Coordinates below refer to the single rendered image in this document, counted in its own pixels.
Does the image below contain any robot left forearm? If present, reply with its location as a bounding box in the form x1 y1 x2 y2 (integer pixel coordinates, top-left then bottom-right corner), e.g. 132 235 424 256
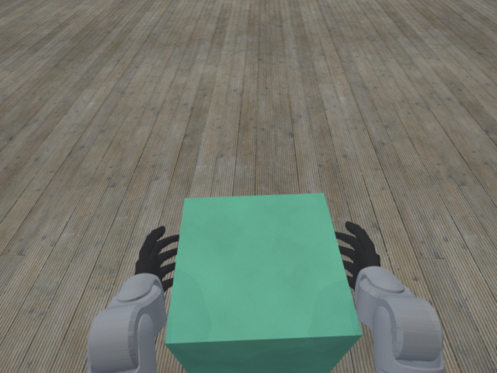
87 273 167 373

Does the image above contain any robot right forearm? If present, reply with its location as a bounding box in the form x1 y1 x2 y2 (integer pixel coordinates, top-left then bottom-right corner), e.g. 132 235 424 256
354 266 446 373

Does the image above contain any robot left hand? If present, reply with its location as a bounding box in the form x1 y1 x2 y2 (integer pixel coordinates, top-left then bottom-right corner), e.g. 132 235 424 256
134 226 179 292

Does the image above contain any robot right hand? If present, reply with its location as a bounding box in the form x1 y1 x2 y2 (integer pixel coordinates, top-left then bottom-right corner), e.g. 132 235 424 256
335 221 381 292

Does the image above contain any carton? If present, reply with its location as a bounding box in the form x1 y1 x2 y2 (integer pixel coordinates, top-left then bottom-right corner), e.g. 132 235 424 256
165 193 362 373

